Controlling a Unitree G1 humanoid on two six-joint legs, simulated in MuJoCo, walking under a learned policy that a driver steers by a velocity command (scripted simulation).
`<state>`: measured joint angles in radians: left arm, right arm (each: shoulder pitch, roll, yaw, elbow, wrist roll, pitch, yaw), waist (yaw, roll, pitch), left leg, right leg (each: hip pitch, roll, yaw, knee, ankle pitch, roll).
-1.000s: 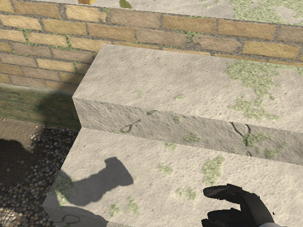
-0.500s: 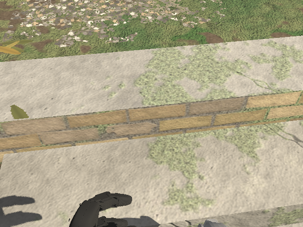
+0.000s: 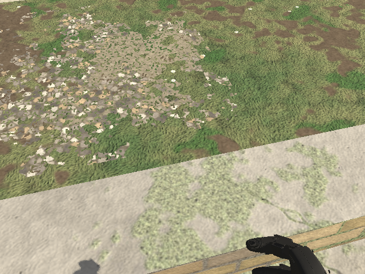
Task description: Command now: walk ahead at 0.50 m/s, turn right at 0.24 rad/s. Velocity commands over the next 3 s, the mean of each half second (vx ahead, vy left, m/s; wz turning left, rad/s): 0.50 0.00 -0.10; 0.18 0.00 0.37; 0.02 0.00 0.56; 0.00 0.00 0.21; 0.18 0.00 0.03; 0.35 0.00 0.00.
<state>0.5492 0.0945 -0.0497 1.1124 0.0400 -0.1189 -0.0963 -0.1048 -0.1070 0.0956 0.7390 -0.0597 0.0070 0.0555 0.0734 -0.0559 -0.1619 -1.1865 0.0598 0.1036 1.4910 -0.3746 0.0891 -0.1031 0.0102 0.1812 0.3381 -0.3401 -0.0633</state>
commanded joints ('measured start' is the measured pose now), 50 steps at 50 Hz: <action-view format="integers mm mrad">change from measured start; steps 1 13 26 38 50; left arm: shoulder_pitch -36 -335 -922 -414 -703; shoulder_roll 311 104 75 246 283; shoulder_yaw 81 49 -19 84 151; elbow -94 -180 -462 -266 -324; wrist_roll -41 11 -7 7 9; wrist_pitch -34 45 66 25 -68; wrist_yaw -5 40 42 99 119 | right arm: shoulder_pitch -36 279 833 582 252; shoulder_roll -150 20 9 -48 -188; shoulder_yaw -53 -54 -40 -152 -133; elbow -61 322 482 258 68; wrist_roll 11 -17 -79 43 23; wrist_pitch -17 -105 -103 -141 -122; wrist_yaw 16 -34 -15 3 44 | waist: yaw -109 6 -182 -3 -153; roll -113 5 69 -7 42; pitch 29 64 194 -91 59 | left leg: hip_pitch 434 727 1182 424 699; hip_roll -129 89 137 -37 74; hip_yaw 88 -304 -218 -292 -192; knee -328 -1106 -1248 354 -469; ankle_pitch -48 98 493 147 64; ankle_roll -1 90 136 -61 -73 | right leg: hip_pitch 20 -1058 -1512 -360 -285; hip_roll -222 -2 -116 -375 -313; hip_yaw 46 52 -273 326 -347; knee -13 1449 1405 193 -87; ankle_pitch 1435 387 173 -74 300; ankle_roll -192 -191 -174 -257 -106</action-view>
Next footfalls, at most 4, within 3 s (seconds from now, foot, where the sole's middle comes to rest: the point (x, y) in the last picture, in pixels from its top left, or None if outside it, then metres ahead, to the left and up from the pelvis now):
0.02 left None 0.20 0.12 -0.61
0.64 right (246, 213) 0.63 -0.12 -0.43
1.12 left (158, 216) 0.60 0.15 -0.43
1.50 right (224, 198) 0.67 -0.05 -0.43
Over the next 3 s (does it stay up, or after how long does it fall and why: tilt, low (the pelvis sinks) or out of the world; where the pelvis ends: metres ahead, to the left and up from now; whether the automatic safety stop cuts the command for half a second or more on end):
stays up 0.84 0.23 0.35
